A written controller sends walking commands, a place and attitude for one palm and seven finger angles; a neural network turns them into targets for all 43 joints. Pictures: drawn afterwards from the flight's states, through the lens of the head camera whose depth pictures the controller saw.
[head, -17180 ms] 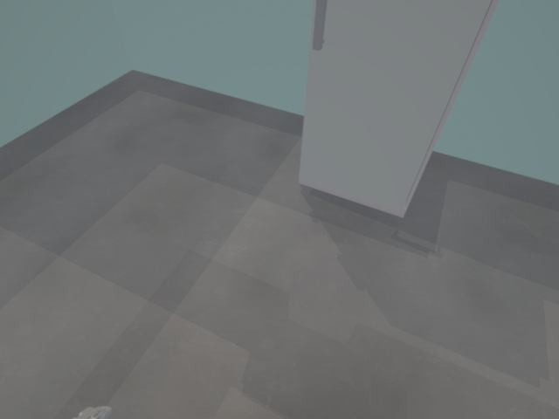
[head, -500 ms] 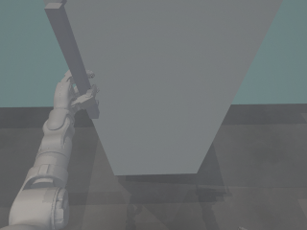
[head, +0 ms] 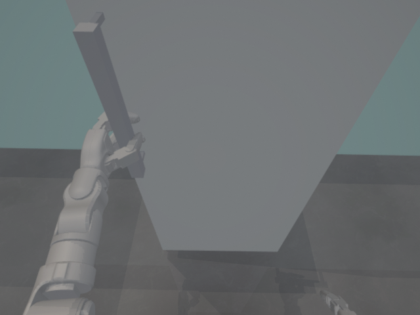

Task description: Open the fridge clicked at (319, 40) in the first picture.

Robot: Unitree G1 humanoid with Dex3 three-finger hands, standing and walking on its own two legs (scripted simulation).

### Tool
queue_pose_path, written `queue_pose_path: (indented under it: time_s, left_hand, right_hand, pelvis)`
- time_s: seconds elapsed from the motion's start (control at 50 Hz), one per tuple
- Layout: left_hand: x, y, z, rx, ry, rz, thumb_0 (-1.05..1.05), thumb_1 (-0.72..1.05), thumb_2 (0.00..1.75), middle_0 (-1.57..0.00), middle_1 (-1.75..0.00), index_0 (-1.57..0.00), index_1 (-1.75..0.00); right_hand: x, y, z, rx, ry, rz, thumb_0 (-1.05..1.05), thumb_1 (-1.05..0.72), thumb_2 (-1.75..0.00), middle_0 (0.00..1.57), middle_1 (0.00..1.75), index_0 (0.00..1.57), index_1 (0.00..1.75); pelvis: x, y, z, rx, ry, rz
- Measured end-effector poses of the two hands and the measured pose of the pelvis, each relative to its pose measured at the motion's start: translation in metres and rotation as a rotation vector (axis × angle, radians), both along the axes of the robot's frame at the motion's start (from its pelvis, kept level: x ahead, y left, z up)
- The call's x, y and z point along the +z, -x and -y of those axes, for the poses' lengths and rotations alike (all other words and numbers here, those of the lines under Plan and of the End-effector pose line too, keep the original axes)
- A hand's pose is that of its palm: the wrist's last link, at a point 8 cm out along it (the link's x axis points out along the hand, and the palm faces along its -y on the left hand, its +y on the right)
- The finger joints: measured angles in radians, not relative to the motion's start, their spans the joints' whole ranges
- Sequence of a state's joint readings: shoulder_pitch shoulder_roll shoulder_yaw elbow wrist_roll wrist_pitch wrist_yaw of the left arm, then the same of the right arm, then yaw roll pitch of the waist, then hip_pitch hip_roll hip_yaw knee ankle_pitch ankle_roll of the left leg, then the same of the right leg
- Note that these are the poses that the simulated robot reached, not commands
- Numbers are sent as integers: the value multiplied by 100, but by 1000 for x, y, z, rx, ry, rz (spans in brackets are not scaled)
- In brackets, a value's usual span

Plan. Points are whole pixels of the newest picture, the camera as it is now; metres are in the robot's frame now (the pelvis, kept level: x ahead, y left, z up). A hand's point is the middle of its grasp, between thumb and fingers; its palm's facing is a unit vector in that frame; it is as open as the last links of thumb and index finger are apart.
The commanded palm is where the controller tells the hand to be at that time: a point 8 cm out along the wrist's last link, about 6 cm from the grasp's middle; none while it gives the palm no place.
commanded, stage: pull the door a little, standing still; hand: left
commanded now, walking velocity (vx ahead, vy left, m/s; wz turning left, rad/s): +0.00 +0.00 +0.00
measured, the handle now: (122, 111) +0.44 +0.19 +0.16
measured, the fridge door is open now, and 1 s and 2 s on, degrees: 0 14 44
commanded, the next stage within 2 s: walk backward, drawing the door open in 0.32 s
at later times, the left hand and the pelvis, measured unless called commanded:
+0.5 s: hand (129, 185) +0.31 +0.15 +0.12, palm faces -0.02 -0.99 -0.13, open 6.8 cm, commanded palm +0.28 +0.20 +0.12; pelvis +0.06 +0.00 +0.01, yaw -7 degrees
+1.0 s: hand (136, 201) +0.28 +0.14 +0.11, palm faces +0.25 -0.95 -0.21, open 6.8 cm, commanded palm +0.24 +0.18 +0.12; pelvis +0.07 -0.03 -0.01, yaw +4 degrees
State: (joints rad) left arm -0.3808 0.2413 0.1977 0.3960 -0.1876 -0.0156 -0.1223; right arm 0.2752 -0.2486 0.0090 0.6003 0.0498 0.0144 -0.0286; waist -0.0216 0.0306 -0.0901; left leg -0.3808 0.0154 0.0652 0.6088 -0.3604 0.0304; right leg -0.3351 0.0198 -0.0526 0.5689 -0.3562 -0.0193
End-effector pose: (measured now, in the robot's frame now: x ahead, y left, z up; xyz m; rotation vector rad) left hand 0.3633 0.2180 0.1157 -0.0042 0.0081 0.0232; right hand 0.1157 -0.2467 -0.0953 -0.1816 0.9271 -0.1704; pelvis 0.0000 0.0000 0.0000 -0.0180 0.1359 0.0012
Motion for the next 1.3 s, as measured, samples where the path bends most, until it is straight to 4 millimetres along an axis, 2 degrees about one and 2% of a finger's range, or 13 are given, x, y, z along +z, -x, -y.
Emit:
queue_pose_path:
  time_s: [0.18,0.28,0.36,0.44,0.48,0.64,0.74,0.8,0.88,1.02,1.1,1.18,1.3]
  left_hand:
    - [1,4,2,8,-5,-15,2,70,75,-27,-140,-28,-140]
    - [2,13,3,-4,-9,-15,2,71,74,-23,-137,-24,-140]
    - [2,32,5,-20,-15,-6,1,71,73,-22,-135,-21,-138]
    - [5,63,10,-36,-19,-28,2,70,71,-21,-131,-21,-135]
    - [9,73,12,-44,-105,-29,1,66,71,-23,-131,-23,-135]
    - [15,89,18,54,-236,-85,-4,56,74,-34,-131,-31,-138]
    - [18,94,25,134,-269,-119,-5,56,77,-34,-129,-28,-139]
    - [16,100,28,159,-270,-90,-5,55,77,-35,-130,-27,-140]
    - [12,109,32,201,-266,-36,-6,56,77,-37,-132,-28,-140]
    - [5,118,37,229,-221,54,-4,57,78,-40,-136,-28,-140]
    - [6,125,44,275,-236,44,-4,58,78,-40,-136,-26,-140]
    - [7,142,54,328,-238,18,-4,60,77,-38,-134,-24,-140]
    - [8,172,76,434,-250,-2,-3,61,79,-38,-133,-23,-140]
  right_hand:
    - [9,-17,-6,-17,-34,65,1,-91,-90,20,30,20,30]
    - [17,-25,-4,-45,-41,95,1,-91,-90,20,30,20,30]
    - [21,-37,-1,-67,-37,122,1,-91,-90,20,30,20,30]
    - [28,-56,-1,-78,-30,149,1,-91,-90,20,30,20,30]
    - [30,-67,-2,-60,-7,147,1,-91,-90,20,30,20,30]
    - [34,-108,-13,28,-16,166,1,-91,-90,20,30,20,30]
    - [22,-124,-18,61,-82,167,1,-91,-90,20,30,20,30]
    - [16,-133,-17,101,-86,159,1,-91,-90,20,30,20,30]
    - [7,-142,-16,165,-66,149,1,-91,-90,20,30,20,30]
    - [0,-156,-12,173,-26,179,1,-91,-90,20,30,20,30]
    - [12,-152,-10,215,-42,201,1,-91,-90,20,30,20,30]
    - [20,-147,-3,272,-50,213,1,-91,-90,20,30,20,30]
    - [13,-148,28,334,-60,193,1,-91,-90,21,30,20,30]
  pelvis:
    - [4,-12,1,-28,-5,10]
    - [8,-26,0,-68,-4,18]
    - [8,-41,-1,-109,-2,16]
    - [10,-57,-3,-145,3,14]
    - [12,-63,-4,-135,1,27]
    - [24,-73,-3,-78,-25,66]
    - [23,-77,10,-26,-45,83]
    - [20,-73,19,2,-72,76]
    - [12,-68,28,35,-79,91]
    - [-8,-73,35,67,-52,149]
    - [-2,-63,55,148,-60,168]
    - [3,-57,79,206,-30,160]
    - [2,-49,121,278,-21,144]
